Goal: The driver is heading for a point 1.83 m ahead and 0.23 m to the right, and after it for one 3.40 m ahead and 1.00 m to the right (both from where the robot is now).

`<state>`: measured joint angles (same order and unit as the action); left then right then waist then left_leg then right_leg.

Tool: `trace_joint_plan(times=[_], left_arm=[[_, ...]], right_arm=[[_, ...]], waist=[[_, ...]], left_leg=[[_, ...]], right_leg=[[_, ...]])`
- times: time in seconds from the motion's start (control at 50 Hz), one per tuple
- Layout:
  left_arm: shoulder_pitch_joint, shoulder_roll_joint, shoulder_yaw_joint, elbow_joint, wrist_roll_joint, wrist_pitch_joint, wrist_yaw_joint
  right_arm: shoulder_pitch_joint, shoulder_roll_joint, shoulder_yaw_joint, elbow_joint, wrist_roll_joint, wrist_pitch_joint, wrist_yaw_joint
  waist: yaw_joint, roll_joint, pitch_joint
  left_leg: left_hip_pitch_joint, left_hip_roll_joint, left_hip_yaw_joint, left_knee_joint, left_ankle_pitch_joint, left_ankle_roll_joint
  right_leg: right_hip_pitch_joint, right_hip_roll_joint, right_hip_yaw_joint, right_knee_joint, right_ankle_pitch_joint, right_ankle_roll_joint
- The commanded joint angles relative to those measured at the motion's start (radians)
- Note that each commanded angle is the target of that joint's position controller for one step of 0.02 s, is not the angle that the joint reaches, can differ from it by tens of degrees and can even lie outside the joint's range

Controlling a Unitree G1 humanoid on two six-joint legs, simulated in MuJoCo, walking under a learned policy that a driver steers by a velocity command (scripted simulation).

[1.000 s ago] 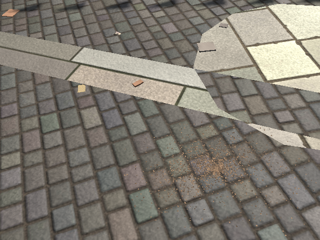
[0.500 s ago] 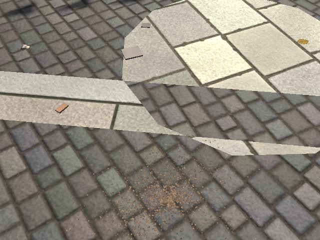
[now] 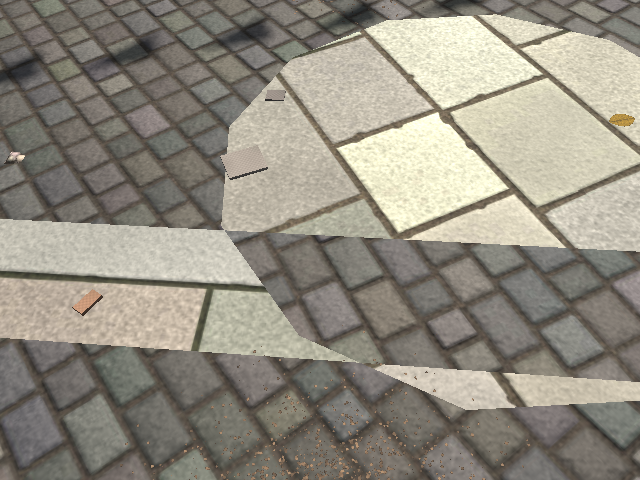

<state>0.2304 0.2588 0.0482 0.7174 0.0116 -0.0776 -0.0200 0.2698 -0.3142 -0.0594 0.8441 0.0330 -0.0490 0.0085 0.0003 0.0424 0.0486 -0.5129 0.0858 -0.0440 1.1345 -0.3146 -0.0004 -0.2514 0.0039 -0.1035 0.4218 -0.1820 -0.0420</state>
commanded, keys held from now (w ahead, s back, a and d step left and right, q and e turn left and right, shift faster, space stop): w+q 0.20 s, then w+e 0.80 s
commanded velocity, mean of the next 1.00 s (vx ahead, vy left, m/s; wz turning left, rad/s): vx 0.50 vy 0.00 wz -0.15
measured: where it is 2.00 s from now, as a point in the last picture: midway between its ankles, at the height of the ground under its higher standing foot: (386, 245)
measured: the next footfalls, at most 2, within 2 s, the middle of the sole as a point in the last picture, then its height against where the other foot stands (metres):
left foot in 0.34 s outside the picture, level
right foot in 0.88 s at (368, 393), level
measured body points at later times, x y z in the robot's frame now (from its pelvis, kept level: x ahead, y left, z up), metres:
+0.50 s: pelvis +0.28 +0.08 +0.00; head +0.31 +0.10 +0.45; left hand +0.31 +0.37 -0.14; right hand +0.43 -0.18 -0.11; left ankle +0.30 +0.17 -0.74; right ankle +0.22 -0.10 -0.65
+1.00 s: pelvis +0.56 +0.03 -0.01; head +0.60 +0.02 +0.43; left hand +0.73 +0.29 -0.12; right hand +0.63 -0.26 -0.13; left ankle +0.46 +0.20 -0.64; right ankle +0.62 -0.04 -0.74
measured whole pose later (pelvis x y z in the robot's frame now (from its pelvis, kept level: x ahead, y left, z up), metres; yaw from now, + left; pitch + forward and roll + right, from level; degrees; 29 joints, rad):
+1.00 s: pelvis +0.56 +0.03 -0.01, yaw -11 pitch +0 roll +0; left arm 0.20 0.29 0.09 0.76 -0.02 -0.05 -0.03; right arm 0.17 -0.29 -0.06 0.84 0.02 -0.11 0.00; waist 0.01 0.01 0.08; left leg -0.35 0.04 -0.02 1.23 -0.40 0.01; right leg -0.37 0.09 -0.03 0.53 -0.16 -0.10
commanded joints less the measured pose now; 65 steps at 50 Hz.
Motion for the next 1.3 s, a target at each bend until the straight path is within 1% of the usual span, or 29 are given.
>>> trace_joint_plan(times=[0.02, 0.16, 0.22, 0.28, 0.3, 0.34, 0.36, 0.38, 0.4, 0.42, 0.44, 0.46, 0.5, 0.56, 0.66, 0.76, 0.82, 0.86, 0.88, 0.9, 0.92, 0.94, 0.96, 0.98, 1.0, 1.06, 1.16, 1.24, 1.3], left_arm=[[-0.027, 0.114, 0.039, -0.032, 0.007, -0.04, 0.006], [0.034, 0.169, 0.061, 0.03, -0.003, -0.029, 0.032], [0.096, 0.184, 0.069, 0.071, -0.022, -0.011, 0.032], [0.127, 0.211, 0.074, 0.115, -0.044, 0.011, 0.025], [0.117, 0.226, 0.075, 0.125, -0.047, 0.017, 0.026], [0.097, 0.201, 0.056, 0.137, -0.045, 0.025, 0.029], [0.165, 0.104, 0.022, 0.104, -0.032, 0.01, 0.019], [0.184, 0.072, 0.008, 0.119, -0.034, -0.012, 0.016], [0.082, 0.174, 0.042, 0.099, -0.071, -0.024, 0.013], [0.029, 0.172, 0.043, 0.077, -0.079, -0.028, 0.014], [0.012, 0.154, 0.044, 0.081, -0.062, -0.025, 0.022], [0.034, 0.143, 0.05, 0.095, -0.048, -0.01, 0.029], [0.103, 0.101, 0.046, 0.122, -0.049, 0.02, 0.028], [0.055, 0.077, 0.044, 0.105, -0.049, 0.045, 0.031], [-0.085, 0.051, 0.026, 0.058, -0.034, 0.034, 0.005], [-0.211, 0.052, 0.017, -0.014, -0.033, 0.034, -0.028], [-0.157, 0.095, 0.039, -0.031, -0.034, 0.042, -0.04], [0.072, 0.169, 0.083, 0.016, -0.041, 0.048, -0.031], [0.224, 0.246, 0.118, 0.053, -0.042, 0.058, -0.01], [0.165, 0.344, 0.134, 0.029, -0.05, 0.057, 0.001], [0.177, 0.28, 0.105, 0.002, -0.033, 0.037, -0.009], [0.157, 0.21, 0.087, 0.006, -0.024, 0.021, -0.01], [0.099, 0.179, 0.078, 0.005, -0.028, 0.007, -0.014], [0.036, 0.132, 0.064, -0.003, -0.03, 0.001, -0.013], [0.001, 0.132, 0.06, -0.02, -0.019, -0.002, -0.007], [0.003, 0.156, 0.063, -0.027, -0.026, -0.004, 0.009], [0.065, 0.192, 0.073, -0.016, -0.031, 0.011, 0.035], [0.122, 0.183, 0.072, 0.008, -0.038, 0.022, 0.036], [0.124, 0.175, 0.071, 0.012, -0.032, 0.031, 0.044]], right_arm=[[0.031, -0.038, -0.016, -0.052, -0.002, 0.018, -0.007], [-0.177, -0.001, 0.002, -0.121, -0.014, 0.011, 0.029], [-0.259, 0.0, 0.007, -0.162, -0.016, 0.012, 0.042], [-0.281, -0.021, 0.002, -0.192, -0.02, 0.006, 0.047], [-0.238, -0.046, -0.009, -0.186, -0.022, 0.005, 0.046], [0.062, -0.145, -0.062, -0.092, -0.023, 0.001, 0.028], [0.201, -0.262, -0.091, -0.063, -0.047, 0.004, 0.01], [0.195, -0.234, -0.076, -0.071, -0.037, 0.001, 0.006], [0.13, -0.165, -0.052, -0.081, -0.035, -0.007, 0.008], [0.069, -0.128, -0.042, -0.077, -0.035, -0.013, 0.006], [0.006, -0.084, -0.032, -0.071, -0.033, -0.021, 0.01], [-0.04, -0.044, -0.023, -0.072, -0.038, -0.031, 0.011], [-0.08, -0.029, -0.025, -0.064, -0.048, -0.05, 0.014], [-0.083, -0.049, -0.033, -0.035, -0.055, -0.066, 0.003], [-0.058, -0.084, -0.04, -0.01, -0.049, -0.059, -0.02], [0.02, -0.121, -0.054, 0.029, -0.024, -0.025, -0.028], [-0.008, -0.159, -0.065, 0.02, -0.013, 0.0, -0.036], [-0.049, -0.174, -0.066, 0.007, -0.004, 0.016, -0.04], [-0.041, -0.146, -0.054, -0.005, -0.019, 0.009, -0.042], [0.023, 0.001, -0.013, -0.065, -0.048, -0.019, -0.031], [-0.022, -0.056, -0.013, -0.076, -0.014, -0.069, -0.011], [-0.122, -0.098, -0.022, -0.104, 0.024, -0.094, 0.001], [-0.136, -0.087, -0.019, -0.108, 0.016, -0.105, -0.001], [-0.152, -0.093, -0.026, -0.09, -0.019, -0.102, -0.013], [-0.123, -0.099, -0.032, -0.089, -0.029, -0.092, -0.013], [-0.117, -0.076, -0.03, -0.089, -0.045, -0.059, -0.012], [-0.299, -0.023, -0.006, -0.146, -0.042, -0.051, -0.007], [-0.371, -0.05, -0.01, -0.181, -0.025, -0.063, 0.006], [-0.336, -0.087, -0.022, -0.175, -0.023, -0.081, 0.016]], waist=[[-0.015, -0.128, -0.037], [0.046, -0.075, 0.038], [0.074, -0.06, 0.068], [0.04, -0.08, 0.066], [0.001, -0.103, 0.025], [-0.16, -0.096, -0.158], [-0.162, 0.075, -0.328], [-0.137, 0.155, -0.468], [-0.157, 0.079, -0.345], [-0.123, 0.075, -0.211], [-0.086, 0.037, -0.133], [-0.049, 0.058, -0.092], [-0.006, 0.067, -0.078], [0.007, 0.024, -0.017], [-0.033, 0.001, 0.028], [-0.069, -0.015, 0.069], [-0.006, 0.03, -0.002], [0.133, 0.029, -0.126], [0.195, -0.06, -0.21], [0.068, -0.348, -0.265], [0.111, -0.216, -0.403], [0.128, -0.155, -0.282], [0.076, -0.06, -0.165], [0.044, -0.011, -0.125], [0.007, -0.064, -0.111], [-0.018, -0.046, -0.085], [0.049, -0.101, -0.034], [0.08, -0.126, -0.033], [0.053, -0.157, -0.045]], left_leg=[[-0.115, 0.056, -0.061, -0.016, 0.106, -0.013], [-0.134, 0.03, 0.012, -0.391, 0.38, 0.002], [-0.154, 0.018, 0.031, -0.478, 0.326, 0.034], [-0.11, -0.032, 0.073, -0.543, 0.161, 0.079], [-0.024, -0.061, 0.1, -0.562, 0.124, 0.097], [0.451, -0.095, 0.112, -0.606, 0.238, 0.148], [0.877, 0.18, -0.276, -0.6, 0.156, 0.277], [0.937, 0.341, -0.649, -0.773, 0.087, 0.36], [0.838, 0.312, -0.532, -0.814, 0.08, 0.301], [0.704, 0.276, -0.365, -0.825, 0.116, 0.253], [0.581, 0.229, -0.26, -0.857, 0.162, 0.22], [0.493, 0.193, -0.174, -0.898, 0.185, 0.192], [0.4, 0.18, -0.088, -0.956, 0.254, 0.195], [0.366, 0.169, 0.032, -1.005, 0.342, 0.186], [0.409, 0.139, 0.187, -1.033, 0.385, 0.16], [0.593, 0.203, 0.238, -0.973, 0.502, 0.149], [0.659, 0.208, 0.275, -0.8, 0.939, 0.118], [0.579, 0.167, 0.3, -0.472, 1.045, 0.078], [0.365, 0.118, 0.3, -0.178, 0.769, 0.03], [-0.105, -0.129, 0.231, 0.235, -0.158, -0.05], [-0.228, -0.141, -0.048, 0.339, -0.263, -0.023], [-0.292, -0.082, -0.065, 0.309, -0.189, 0.012], [-0.272, -0.031, -0.062, 0.19, -0.108, 0.027], [-0.2, 0.009, -0.054, 0.084, -0.056, 0.032], [-0.133, 0.02, -0.062, 0.044, -0.026, 0.02], [-0.072, 0.023, -0.036, -0.104, 0.016, -0.029], [-0.009, -0.046, -0.003, -0.49, 0.34, -0.073], [0.037, -0.078, -0.027, -0.616, 0.397, -0.06], [0.065, -0.077, -0.039, -0.657, 0.301, -0.026]], right_leg=[[0.094, -0.273, 0.189, -0.293, 0.14, -0.157], [0.17, -0.264, -0.027, -0.323, 0.218, -0.125], [0.262, -0.294, -0.045, -0.297, 0.241, -0.12], [0.345, -0.322, -0.022, -0.209, 0.469, -0.125], [0.358, -0.32, -0.016, -0.137, 0.638, -0.118], [0.189, -0.233, -0.055, 0.223, 0.714, -0.061], [-0.206, -0.108, -0.061, 0.616, 0.293, 0.008], [-0.347, 0.028, 0.126, 0.856, -0.409, 0.034], [-0.436, -0.018, 0.233, 0.917, -0.392, 0.023], [-0.471, -0.076, 0.203, 0.879, -0.315, 0.01], [-0.447, -0.117, 0.19, 0.808, -0.232, 0.011], [-0.395, -0.145, 0.195, 0.767, -0.158, 0.012], [-0.309, -0.162, 0.201, 0.754, -0.086, 0.024], [-0.375, -0.166, 0.212, 0.673, 0.008, 0.038], [-0.387, -0.141, 0.142, 0.363, 0.238, 0.036], [-0.451, -0.114, 0.076, 0.224, 0.185, -0.008], [-0.322, -0.031, -0.001, 0.221, 0.048, -0.063], [-0.009, 0.051, -0.027, 0.169, 0.036, -0.123], [0.279, -0.002, 0.122, 0.121, 0.029, -0.17], [0.584, -0.266, 0.721, -0.012, -0.117, -0.374], [0.656, -0.343, 0.973, -0.153, -0.245, -0.419], [0.584, -0.316, 0.825, -0.162, -0.197, -0.354], [0.428, -0.267, 0.683, -0.154, -0.071, -0.309], [0.315, -0.216, 0.571, -0.16, 0.037, -0.261], [0.227, -0.206, 0.54, -0.171, 0.141, -0.273], [0.104, -0.169, 0.449, -0.203, 0.262, -0.267], [-0.009, -0.08, 0.348, -0.203, 0.16, -0.191], [0.037, -0.107, 0.423, -0.144, 0.067, -0.164], [0.129, -0.147, 0.499, -0.052, 0.079, -0.15]])
Keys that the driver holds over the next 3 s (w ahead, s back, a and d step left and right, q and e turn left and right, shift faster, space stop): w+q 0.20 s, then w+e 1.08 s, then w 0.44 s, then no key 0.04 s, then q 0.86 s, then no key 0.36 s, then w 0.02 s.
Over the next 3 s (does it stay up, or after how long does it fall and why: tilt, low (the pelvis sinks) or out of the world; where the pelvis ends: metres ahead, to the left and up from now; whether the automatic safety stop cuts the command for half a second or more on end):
stays up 1.14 -0.14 0.00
